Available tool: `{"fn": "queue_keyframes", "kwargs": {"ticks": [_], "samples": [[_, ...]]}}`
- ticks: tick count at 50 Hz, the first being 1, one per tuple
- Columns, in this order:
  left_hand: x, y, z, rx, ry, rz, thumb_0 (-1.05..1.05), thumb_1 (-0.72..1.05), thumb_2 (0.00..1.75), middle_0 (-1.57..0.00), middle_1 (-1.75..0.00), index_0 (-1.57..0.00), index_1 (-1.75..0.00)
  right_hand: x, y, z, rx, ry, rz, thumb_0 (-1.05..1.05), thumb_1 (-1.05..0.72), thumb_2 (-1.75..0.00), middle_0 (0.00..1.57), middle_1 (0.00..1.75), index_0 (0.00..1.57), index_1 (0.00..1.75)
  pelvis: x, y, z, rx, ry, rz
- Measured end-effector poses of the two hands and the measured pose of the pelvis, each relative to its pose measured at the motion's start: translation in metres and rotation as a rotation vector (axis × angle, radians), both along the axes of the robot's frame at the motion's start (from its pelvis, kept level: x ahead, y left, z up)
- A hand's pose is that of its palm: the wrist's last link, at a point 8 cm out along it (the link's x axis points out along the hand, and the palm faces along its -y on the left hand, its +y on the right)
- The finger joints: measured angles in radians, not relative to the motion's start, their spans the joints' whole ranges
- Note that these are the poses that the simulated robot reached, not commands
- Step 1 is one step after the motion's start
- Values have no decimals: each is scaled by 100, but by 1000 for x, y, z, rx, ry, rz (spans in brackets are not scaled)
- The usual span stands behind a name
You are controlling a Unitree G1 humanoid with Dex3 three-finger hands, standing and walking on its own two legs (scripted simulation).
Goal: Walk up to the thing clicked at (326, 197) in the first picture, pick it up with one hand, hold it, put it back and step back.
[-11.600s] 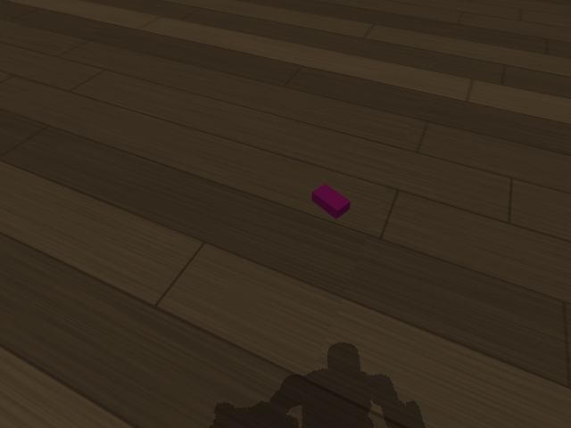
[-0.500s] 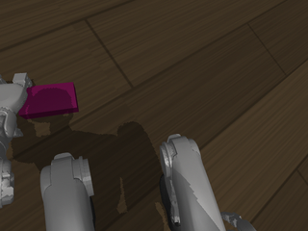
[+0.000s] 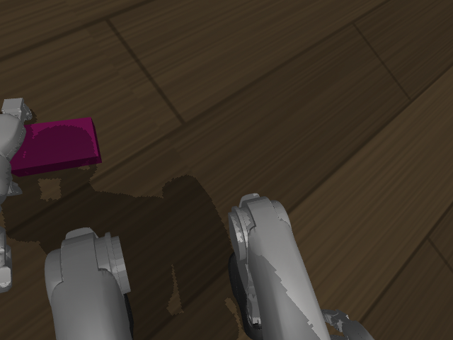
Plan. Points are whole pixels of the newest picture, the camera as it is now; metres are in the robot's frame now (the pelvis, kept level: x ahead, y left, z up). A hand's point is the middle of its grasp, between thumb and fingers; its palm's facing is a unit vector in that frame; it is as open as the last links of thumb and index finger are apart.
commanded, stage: rise first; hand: left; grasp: from above
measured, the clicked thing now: (55, 146) +0.51 +0.25 -0.30
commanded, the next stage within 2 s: approach in 0.94 s
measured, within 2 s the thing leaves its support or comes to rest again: neither
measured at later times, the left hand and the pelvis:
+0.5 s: hand (8, 149) +0.47 +0.29 -0.18, palm faces -0.45 -0.06 -0.89, open 14.1 cm; pelvis +0.00 +0.00 +0.00, yaw -1 degrees
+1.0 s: hand (4, 149) +0.46 +0.29 -0.17, palm faces -0.47 -0.05 -0.88, open 14.1 cm; pelvis +0.00 +0.00 +0.00, yaw +0 degrees
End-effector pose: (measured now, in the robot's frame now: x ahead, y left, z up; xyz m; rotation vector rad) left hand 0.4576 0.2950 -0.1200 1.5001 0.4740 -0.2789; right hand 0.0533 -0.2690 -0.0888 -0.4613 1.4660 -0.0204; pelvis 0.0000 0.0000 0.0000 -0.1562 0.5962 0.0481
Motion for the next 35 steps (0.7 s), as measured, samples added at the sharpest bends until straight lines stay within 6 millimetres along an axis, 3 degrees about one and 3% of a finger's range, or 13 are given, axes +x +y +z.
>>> {"fn": "queue_keyframes", "kwargs": {"ticks": [35], "samples": [[13, 0, 5, 9, -2, -5, 0, -55, 102, -9, -101, -9, -102, -7, 5, 5, -3, 5, -9, 0, -91, -90, 20, 30, 20, 30, 0, 2, 0, -10, 0, -4]]}}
